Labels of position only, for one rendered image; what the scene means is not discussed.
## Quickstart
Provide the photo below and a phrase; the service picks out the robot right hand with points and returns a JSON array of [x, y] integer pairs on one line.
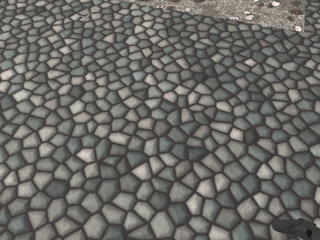
[[300, 227]]

